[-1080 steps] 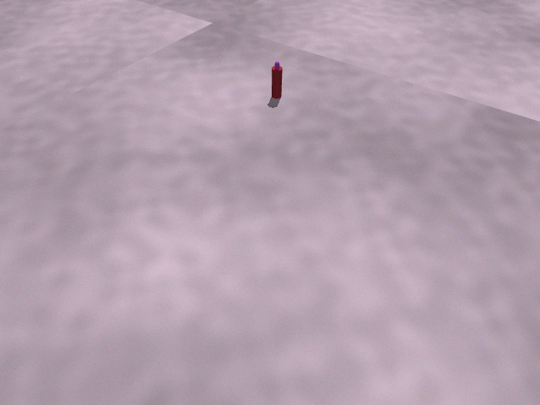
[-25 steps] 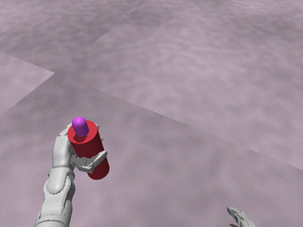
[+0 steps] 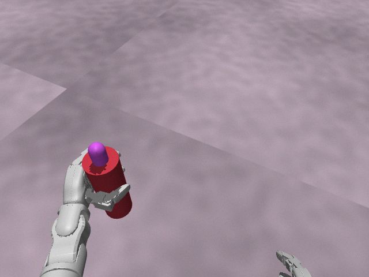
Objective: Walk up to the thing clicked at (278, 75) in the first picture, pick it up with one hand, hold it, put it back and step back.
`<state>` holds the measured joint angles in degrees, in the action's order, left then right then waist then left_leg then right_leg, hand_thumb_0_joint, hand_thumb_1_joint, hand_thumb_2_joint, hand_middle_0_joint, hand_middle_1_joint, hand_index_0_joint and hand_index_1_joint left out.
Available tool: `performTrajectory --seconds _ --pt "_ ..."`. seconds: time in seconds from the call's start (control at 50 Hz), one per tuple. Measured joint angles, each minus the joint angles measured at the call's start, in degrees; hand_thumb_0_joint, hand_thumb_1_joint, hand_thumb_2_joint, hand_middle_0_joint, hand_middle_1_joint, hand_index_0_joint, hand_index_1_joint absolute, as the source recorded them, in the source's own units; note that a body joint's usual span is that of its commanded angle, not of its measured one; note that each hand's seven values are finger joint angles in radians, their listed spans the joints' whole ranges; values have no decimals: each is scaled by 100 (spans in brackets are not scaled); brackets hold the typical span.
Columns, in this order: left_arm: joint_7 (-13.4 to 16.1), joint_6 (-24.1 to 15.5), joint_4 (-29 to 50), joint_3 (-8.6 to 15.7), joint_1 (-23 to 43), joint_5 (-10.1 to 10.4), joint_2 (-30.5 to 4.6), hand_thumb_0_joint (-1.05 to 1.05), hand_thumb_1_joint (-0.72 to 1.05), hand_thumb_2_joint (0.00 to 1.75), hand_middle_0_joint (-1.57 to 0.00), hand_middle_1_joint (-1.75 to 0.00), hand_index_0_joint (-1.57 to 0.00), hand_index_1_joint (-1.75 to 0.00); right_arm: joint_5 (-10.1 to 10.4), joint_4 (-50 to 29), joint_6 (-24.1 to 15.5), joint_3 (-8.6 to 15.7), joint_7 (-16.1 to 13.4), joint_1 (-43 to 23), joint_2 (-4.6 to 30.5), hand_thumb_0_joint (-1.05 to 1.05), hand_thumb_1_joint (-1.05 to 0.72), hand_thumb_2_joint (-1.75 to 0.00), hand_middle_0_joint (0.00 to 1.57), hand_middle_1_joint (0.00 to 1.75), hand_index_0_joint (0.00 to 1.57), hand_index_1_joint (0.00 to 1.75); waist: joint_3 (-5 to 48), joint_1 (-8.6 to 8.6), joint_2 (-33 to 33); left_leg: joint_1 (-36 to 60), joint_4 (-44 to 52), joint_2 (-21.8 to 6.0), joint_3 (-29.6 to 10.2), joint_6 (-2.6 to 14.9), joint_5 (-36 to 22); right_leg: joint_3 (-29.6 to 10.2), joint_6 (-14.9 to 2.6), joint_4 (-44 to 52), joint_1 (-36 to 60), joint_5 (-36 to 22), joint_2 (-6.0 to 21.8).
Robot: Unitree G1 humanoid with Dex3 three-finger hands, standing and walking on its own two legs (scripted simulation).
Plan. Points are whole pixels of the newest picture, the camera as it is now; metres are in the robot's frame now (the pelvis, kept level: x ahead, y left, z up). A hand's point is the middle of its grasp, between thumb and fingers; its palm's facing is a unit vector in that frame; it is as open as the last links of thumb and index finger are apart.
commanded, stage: crouch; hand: left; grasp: from the side
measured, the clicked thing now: (109, 181) +0.32 +0.17 +0.03
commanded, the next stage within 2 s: lower in 1.88 s
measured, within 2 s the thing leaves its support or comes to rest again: neither
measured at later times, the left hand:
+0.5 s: hand (121, 202) +0.34 +0.17 -0.12, palm faces +0.07 -1.00 +0.01, open 9.5 cm
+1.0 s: hand (130, 222) +0.37 +0.19 -0.36, palm faces +0.10 -1.00 -0.01, open 9.5 cm
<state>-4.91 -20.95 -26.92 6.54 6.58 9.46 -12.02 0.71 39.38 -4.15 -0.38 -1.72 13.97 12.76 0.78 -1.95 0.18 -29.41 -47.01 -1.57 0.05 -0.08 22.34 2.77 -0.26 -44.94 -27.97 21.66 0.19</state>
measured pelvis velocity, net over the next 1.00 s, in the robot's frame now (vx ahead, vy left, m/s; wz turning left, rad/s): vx -0.07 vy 0.00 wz -0.05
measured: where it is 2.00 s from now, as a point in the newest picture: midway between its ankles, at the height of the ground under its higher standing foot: outside the picture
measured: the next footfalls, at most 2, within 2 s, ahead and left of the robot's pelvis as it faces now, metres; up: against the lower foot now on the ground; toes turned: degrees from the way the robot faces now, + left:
none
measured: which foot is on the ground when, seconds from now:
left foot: down 0.00-1.00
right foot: down 0.00-1.00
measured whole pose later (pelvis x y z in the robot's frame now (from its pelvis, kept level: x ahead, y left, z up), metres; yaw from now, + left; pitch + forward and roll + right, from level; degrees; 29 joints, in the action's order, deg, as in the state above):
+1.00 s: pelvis -0.07 +0.00 -0.30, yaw -3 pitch +34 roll -4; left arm -10.1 -45.1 -61.3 23.4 33.9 6.4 -19.9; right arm -5.6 41.5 -3.4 -1.9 5.1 4.9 14.4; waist 8.6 -7.5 -1.5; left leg -112.9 -118.3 -1.9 -3.1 0.0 39.2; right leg 4.4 -1.4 -115.9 -110.9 38.7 1.1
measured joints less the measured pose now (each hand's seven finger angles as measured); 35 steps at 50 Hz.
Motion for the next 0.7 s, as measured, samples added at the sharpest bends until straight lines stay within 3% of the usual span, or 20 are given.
performTrajectory --seconds 0.16,0.28,0.52,0.6,0.7 --pt "74 -93 -333 31 127 66 92 1 -32 111 -75 -104 -74 -105 5 40 -14 16 35 -16 25 1 -90 -90 20 30 20 30 66 -1 32 -115 -67 13 -2 22 8 0 18 -53 -105 2 14" --pt "66 -513 -997 139 533 -48 109 1 -31 111 -75 -103 -74 -105 -80 11 -77 68 167 -166 11 1 -88 -90 20 30 20 30 38 -62 -73 -810 -536 22 -12 26 100 3 10 -555 -811 116 34" --pt "-170 -1928 -2206 616 1227 -67 -117 1 -31 111 -75 -104 -74 -105 -310 9 -141 110 401 -244 209 1 -89 -90 20 30 20 30 750 -306 -129 -4062 -3232 -37 -144 18 996 82 -10 -3197 -4017 1001 28" --pt "-296 -2107 -2347 712 1449 -123 -334 1 -31 111 -75 -103 -74 -105 -360 75 -76 86 424 -349 219 1 -90 -91 20 30 20 30 909 -337 -89 -5059 -4153 -48 -173 28 1306 91 -22 -4108 -5009 1302 31" --pt "-318 -2116 -2505 985 1782 16 -433 1 -31 111 -75 -103 -74 -105 -395 145 4 48 472 -516 197 1 -91 -91 20 30 20 30 977 -309 -4 -6040 -5006 -52 -181 49 1521 81 -25 -4958 -5991 1514 40"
